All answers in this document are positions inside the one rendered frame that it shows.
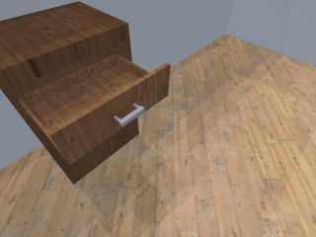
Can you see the cabinet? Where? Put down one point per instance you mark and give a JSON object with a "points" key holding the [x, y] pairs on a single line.
{"points": [[42, 47]]}

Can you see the drawer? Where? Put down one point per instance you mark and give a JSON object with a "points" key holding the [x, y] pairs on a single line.
{"points": [[76, 113]]}

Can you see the handle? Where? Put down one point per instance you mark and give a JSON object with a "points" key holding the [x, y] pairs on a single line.
{"points": [[133, 115]]}

